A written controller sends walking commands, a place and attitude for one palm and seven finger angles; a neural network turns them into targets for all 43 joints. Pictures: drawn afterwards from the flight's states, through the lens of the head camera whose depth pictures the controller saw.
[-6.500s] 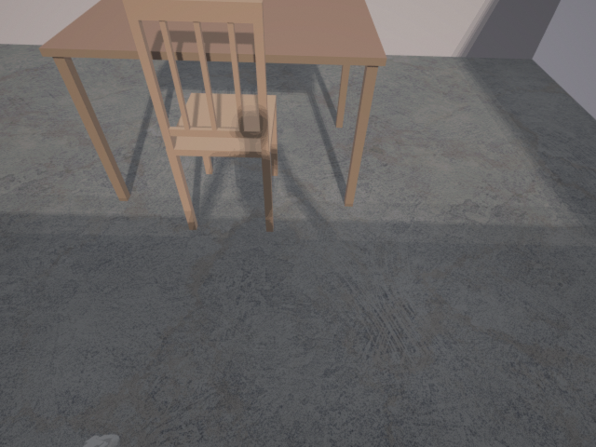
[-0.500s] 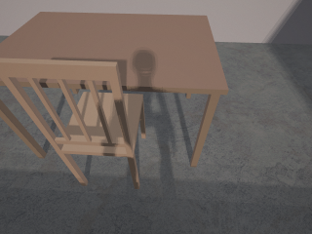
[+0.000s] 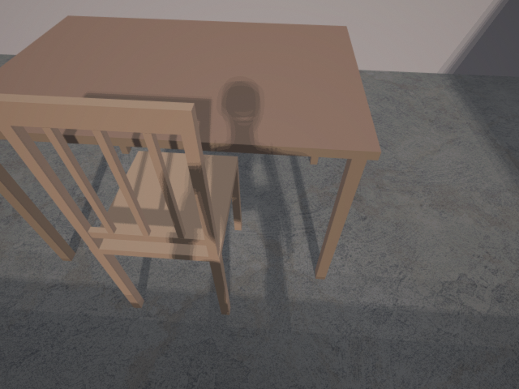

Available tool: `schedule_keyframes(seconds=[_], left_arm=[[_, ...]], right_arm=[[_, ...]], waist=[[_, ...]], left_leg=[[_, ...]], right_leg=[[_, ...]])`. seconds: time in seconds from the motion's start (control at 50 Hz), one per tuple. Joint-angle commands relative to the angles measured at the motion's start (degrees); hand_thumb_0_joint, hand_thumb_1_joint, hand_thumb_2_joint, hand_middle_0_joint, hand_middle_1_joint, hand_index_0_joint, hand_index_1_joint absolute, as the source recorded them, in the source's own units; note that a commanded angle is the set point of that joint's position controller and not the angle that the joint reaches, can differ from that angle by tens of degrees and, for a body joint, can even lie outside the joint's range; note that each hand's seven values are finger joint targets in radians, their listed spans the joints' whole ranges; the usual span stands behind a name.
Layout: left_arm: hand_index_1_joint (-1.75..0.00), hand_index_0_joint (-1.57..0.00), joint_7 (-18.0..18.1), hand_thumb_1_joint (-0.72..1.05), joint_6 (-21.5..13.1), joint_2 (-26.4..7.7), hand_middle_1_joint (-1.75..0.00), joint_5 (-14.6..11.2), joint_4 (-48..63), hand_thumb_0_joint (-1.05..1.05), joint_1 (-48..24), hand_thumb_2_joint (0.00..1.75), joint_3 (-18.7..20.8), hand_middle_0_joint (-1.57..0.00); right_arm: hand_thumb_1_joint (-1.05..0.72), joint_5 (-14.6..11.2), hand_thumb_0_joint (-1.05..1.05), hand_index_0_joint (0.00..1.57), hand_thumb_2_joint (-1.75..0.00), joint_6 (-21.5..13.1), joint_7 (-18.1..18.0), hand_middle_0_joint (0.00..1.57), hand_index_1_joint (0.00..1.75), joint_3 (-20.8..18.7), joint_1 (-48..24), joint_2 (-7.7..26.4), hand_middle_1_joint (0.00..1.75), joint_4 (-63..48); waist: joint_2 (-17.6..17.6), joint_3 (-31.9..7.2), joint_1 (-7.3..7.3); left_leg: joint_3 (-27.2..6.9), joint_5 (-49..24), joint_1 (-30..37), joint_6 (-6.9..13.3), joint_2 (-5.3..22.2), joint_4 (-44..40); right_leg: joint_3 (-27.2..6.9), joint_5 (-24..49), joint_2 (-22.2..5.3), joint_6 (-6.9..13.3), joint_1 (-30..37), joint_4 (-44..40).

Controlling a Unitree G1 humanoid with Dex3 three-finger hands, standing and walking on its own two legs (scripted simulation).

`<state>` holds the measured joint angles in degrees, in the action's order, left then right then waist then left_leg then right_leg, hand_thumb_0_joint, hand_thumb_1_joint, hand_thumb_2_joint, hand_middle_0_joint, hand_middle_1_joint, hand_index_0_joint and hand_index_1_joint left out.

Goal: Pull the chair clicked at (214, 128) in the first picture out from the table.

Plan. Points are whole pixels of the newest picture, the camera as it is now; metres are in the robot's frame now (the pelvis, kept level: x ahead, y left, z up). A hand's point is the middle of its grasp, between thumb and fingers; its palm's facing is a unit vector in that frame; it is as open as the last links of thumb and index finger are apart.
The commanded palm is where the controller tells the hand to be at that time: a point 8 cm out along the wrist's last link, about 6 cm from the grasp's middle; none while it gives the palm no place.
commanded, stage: shuffle to correct the standing spot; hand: left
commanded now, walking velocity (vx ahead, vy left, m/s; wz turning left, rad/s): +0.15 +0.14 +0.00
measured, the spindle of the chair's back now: (126, 189) +0.52 +0.35 -0.06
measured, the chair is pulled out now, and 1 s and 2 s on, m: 0.00 0.00 0.00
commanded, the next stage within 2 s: come to a stop and stand still in 0.28 s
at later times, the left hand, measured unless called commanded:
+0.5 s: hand out of the picture +0.13 +0.22 -0.17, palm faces +0.01 -0.97 -0.24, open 7.3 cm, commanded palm none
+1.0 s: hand out of the picture +0.11 +0.25 -0.18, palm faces +0.07 -0.96 -0.26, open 7.3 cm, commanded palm none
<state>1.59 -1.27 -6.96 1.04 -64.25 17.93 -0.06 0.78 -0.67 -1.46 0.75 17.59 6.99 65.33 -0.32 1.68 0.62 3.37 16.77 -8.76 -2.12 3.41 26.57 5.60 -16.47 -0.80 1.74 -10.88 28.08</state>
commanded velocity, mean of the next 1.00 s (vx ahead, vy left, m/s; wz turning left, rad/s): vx -0.01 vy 0.06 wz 0.00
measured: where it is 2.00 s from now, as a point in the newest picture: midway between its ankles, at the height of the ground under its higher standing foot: outside the picture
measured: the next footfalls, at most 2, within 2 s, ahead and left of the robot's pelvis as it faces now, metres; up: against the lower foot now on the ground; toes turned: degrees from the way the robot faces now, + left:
right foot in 0.56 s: +0.18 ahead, -0.05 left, +0.00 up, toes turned -2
left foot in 0.98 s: +0.10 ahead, +0.16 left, +0.00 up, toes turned +4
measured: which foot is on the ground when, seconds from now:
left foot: down 0.00-0.58, up 0.60-0.96, down 0.98-1.00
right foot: down 0.00-0.22, up 0.24-0.54, down 0.56-1.00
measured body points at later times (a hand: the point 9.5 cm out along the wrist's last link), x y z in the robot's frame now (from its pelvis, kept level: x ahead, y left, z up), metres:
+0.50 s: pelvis +0.08 +0.03 +0.00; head +0.12 +0.02 +0.44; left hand +0.13 +0.27 -0.15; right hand +0.00 -0.15 -0.16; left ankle -0.01 +0.13 -0.74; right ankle +0.13 -0.06 -0.71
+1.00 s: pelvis +0.07 +0.05 -0.02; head +0.07 +0.05 +0.43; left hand +0.11 +0.30 -0.16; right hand +0.17 -0.20 -0.15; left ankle +0.06 +0.16 -0.74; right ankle +0.16 -0.06 -0.74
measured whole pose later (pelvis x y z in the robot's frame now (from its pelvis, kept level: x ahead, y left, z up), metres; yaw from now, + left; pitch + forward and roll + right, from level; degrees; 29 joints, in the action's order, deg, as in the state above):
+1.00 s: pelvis +0.07 +0.05 -0.02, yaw +4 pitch -1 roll +0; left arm 2.6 2.3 -11.5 1.6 -54.7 14.7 0.6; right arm 1.6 1.9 0.0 -3.2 11.9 12.0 51.1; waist -0.1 0.5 -0.5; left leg 0.9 21.8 -16.5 0.2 -0.2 37.7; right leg 7.6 -10.9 -3.4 1.6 -24.2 35.7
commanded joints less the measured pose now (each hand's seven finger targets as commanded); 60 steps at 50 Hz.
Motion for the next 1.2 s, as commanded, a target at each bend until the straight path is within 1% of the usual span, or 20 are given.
schedule_keyframes(seconds=[0.0,0.12,0.16,0.2,0.22,0.28,0.42,0.48,0.52,0.56,0.64,0.68,0.84,0.86,0.88,0.9,0.92,1.0,1.04,1.18], left_arm=[[-0.30,-0.20,0.22,0.90,-0.05,-8.03,-0.30,0.14,1.84,0.00,6.01,0.90,2.68,-0.20],[-0.30,-0.20,0.41,0.90,-0.37,-8.79,-0.30,0.58,3.27,0.00,6.92,0.90,4.26,-0.20],[-0.30,-0.20,0.20,0.90,-0.05,-7.18,-0.30,0.44,4.09,0.00,4.16,0.90,4.01,-0.20],[-0.30,-0.20,-0.16,0.90,0.18,-2.53,-0.30,0.63,6.60,0.00,0.53,0.90,2.96,-0.20],[-0.30,-0.20,0.00,0.90,0.03,-3.23,-0.30,0.98,7.61,0.00,-2.50,0.90,2.69,-0.20],[-0.30,-0.20,-0.92,0.90,-0.75,-2.90,-0.30,0.63,7.28,0.00,-3.49,0.90,2.88,-0.20],[-0.30,-0.20,-1.31,0.90,0.11,-1.17,-0.30,0.15,8.66,0.00,-7.11,0.90,2.12,-0.20],[-0.30,-0.20,-0.40,0.90,-0.52,-3.13,-0.30,-0.04,7.19,0.00,-1.22,0.90,2.45,-0.20],[-0.30,-0.20,0.35,0.90,-1.46,-9.59,-0.30,0.22,5.24,0.00,5.45,0.90,3.76,-0.20],[-0.30,-0.20,0.94,0.90,-1.21,-13.89,-0.30,-0.17,4.42,0.00,9.33,0.90,4.32,-0.20],[-0.30,-0.20,1.68,0.90,-0.09,-9.26,-0.30,0.10,7.64,0.00,-1.92,0.90,3.28,-0.20],[-0.30,-0.20,1.55,0.90,0.16,-9.71,-0.30,0.28,8.71,0.00,-3.41,0.90,3.64,-0.20],[-0.30,-0.20,0.82,0.90,1.51,-13.11,-0.30,1.17,11.29,0.00,-3.84,0.90,5.20,-0.20],[-0.30,-0.20,0.75,0.90,1.69,-13.21,-0.30,1.13,11.47,0.00,-4.16,0.90,5.29,-0.20],[-0.30,-0.20,1.85,0.90,0.75,-17.64,-0.30,1.38,13.94,0.00,-5.01,0.90,2.65,-0.20],[-0.30,-0.20,2.14,0.90,1.58,-17.37,-0.30,0.91,15.49,0.00,-4.88,0.90,3.92,-0.20],[-0.30,-0.20,2.26,0.90,2.00,-14.96,-0.30,0.67,16.22,0.00,-6.29,0.90,3.52,-0.20],[-0.30,-0.20,0.80,0.90,2.68,-8.89,-0.30,-0.41,16.01,0.00,-1.74,0.90,2.05,-0.20],[-0.30,-0.20,0.36,0.90,3.28,-8.53,-0.30,0.51,14.59,0.00,0.77,0.90,1.86,-0.20],[-0.30,-0.20,-0.09,0.90,1.48,-10.20,-0.30,0.57,14.04,0.00,3.21,0.90,1.92,-0.20]], right_arm=[[-0.90,0.49,0.00,0.20,-0.90,-0.04,0.23,0.20,0.30,-1.06,4.07,4.01,0.30,-2.17],[-0.90,0.46,0.00,0.20,-0.90,-0.57,0.74,0.20,0.30,-1.36,3.97,3.21,0.30,-4.17],[-0.90,0.40,0.00,0.20,-0.90,-1.27,0.60,0.20,0.30,-1.39,9.82,3.44,0.30,-2.29],[-0.90,0.99,0.00,0.20,-0.90,-1.59,-0.02,0.20,0.30,-2.61,17.37,9.35,0.30,-0.26],[-0.90,1.04,0.00,0.20,-0.90,-1.55,-0.59,0.20,0.30,-2.26,19.56,8.53,0.30,0.44],[-0.90,0.90,0.00,0.20,-0.90,-2.74,-0.84,0.20,0.30,-1.35,14.60,5.76,0.30,-1.66],[-0.90,1.20,0.00,0.20,-0.90,-3.38,-1.28,0.20,0.30,-1.25,12.48,6.46,0.30,-1.60],[-0.90,0.39,0.00,0.20,-0.90,-2.84,-1.54,0.20,0.30,-1.80,10.01,7.75,0.30,-1.44],[-0.90,-0.73,0.00,0.20,-0.90,-2.79,-1.09,0.20,0.30,-2.63,9.52,8.53,0.30,-2.39],[-0.90,-1.45,0.00,0.20,-0.90,-1.63,-1.24,0.20,0.30,-3.09,12.94,4.49,0.30,-3.28],[-0.90,-0.83,0.00,0.20,-0.90,1.75,-0.83,0.20,0.30,-3.21,6.29,2.26,0.30,-3.49],[-0.90,-0.50,0.00,0.20,-0.90,2.64,-0.15,0.20,0.30,-3.43,6.16,1.43,0.30,-3.36],[-0.90,0.14,0.00,0.20,-0.90,2.55,0.87,0.20,0.30,-3.90,0.33,3.78,0.30,-8.48],[-0.90,0.11,0.00,0.20,-0.90,2.19,0.85,0.20,0.30,-3.76,1.16,3.96,0.30,-8.64],[-0.90,0.86,0.00,0.20,-0.90,2.55,1.70,0.20,0.30,-4.36,-0.72,11.30,0.30,-15.48],[-0.90,0.83,0.00,0.20,-0.90,2.22,1.56,0.20,0.30,-5.57,0.86,7.94,0.30,-16.15],[-0.90,1.08,0.00,0.20,-0.90,2.07,1.35,0.20,0.30,-5.56,0.18,8.55,0.30,-16.26],[-0.90,2.22,0.00,0.20,-0.90,1.78,0.46,0.20,0.30,-5.38,-4.34,14.39,0.30,-21.19],[-0.90,1.42,0.00,0.20,-0.90,1.81,0.41,0.20,0.30,-5.12,-7.84,14.09,0.30,-22.04],[-0.90,0.55,0.00,0.20,-0.90,1.01,0.62,0.20,0.30,-3.79,-3.36,12.17,0.30,-19.57]], waist=[[4.66,5.88,1.12],[7.64,7.10,0.81],[1.93,4.95,-1.78],[-18.36,4.72,-4.43],[-18.24,6.86,-5.63],[-4.89,5.92,-2.86],[-5.25,4.64,-1.61],[-3.93,0.16,1.89],[2.05,-5.18,4.32],[11.91,-11.79,3.19],[10.01,-1.48,0.24],[4.90,-2.16,-0.76],[8.26,-2.67,0.77],[8.93,-3.14,0.26],[-2.53,-1.39,-3.98],[0.99,-12.20,-3.21],[-0.55,-11.42,-3.66],[-4.90,1.26,-0.24],[-10.48,4.79,0.43],[1.41,6.92,-0.22]], left_leg=[[1.04,4.58,-10.12,2.85,-0.96,1.65],[1.51,5.46,-11.65,3.26,-0.17,6.66],[0.79,-0.34,-0.70,3.76,0.00,-2.53],[-15.80,-10.09,6.74,10.44,12.57,-10.85],[-19.70,-18.57,9.56,14.16,15.34,-12.76],[-14.84,-30.20,8.64,16.66,14.76,-9.74],[-4.63,-42.67,6.31,13.11,10.02,-9.31],[-2.83,-50.78,5.61,9.11,8.92,-1.27],[-1.82,-33.62,-1.31,5.39,4.72,7.23],[-0.70,19.09,-11.04,2.09,-5.27,28.80],[-5.08,16.08,-12.71,1.18,-1.76,36.52],[-2.90,11.75,-11.32,0.54,-2.60,34.57],[-1.21,8.71,-10.20,0.50,-2.70,21.15],[-1.11,7.81,-8.59,0.84,-2.73,16.85],[-5.46,8.38,-9.60,2.03,-3.63,11.31],[-0.90,7.32,-4.45,1.49,-4.25,10.16],[0.13,6.55,-1.84,1.99,-4.46,7.78],[-11.75,18.48,-20.39,7.41,6.67,-8.37],[-12.10,19.97,-25.48,7.37,6.56,-11.09],[-7.58,14.44,-19.40,5.94,2.56,-5.16]], right_leg=[[-12.23,-11.18,-9.43,3.92,0.03,-11.25],[-16.15,-5.86,-15.61,8.25,-1.64,-12.55],[-7.99,-3.76,-10.09,5.50,-7.14,-3.70],[4.17,-14.26,0.45,0.85,-19.39,17.49],[1.20,-19.38,0.21,1.00,-26.73,27.88],[-2.12,-12.78,-3.97,1.63,-28.71,36.23],[0.60,-5.02,-2.11,0.35,-19.09,19.23],[-0.42,6.65,-1.14,0.23,-6.01,4.12],[-5.12,30.84,-6.11,1.54,9.15,-0.31],[-20.60,73.37,-25.42,14.33,17.27,1.72],[-13.11,49.75,-19.83,12.54,-1.75,-4.84],[-10.60,40.55,-17.23,10.40,-5.19,-6.59],[-15.11,6.02,-16.28,10.00,-7.55,-11.91],[-15.52,2.97,-15.88,9.70,-7.74,-11.69],[-18.86,6.39,-16.23,6.27,-3.13,-6.04],[-17.34,-11.80,-16.99,4.94,-6.89,-5.67],[-15.53,-14.83,-14.34,3.15,-10.87,-6.72],[0.15,-5.34,-1.08,-1.91,-7.17,8.13],[0.06,-1.89,-0.63,-1.67,-5.84,14.29],[-7.52,-1.07,-3.16,0.11,-7.40,1.66]])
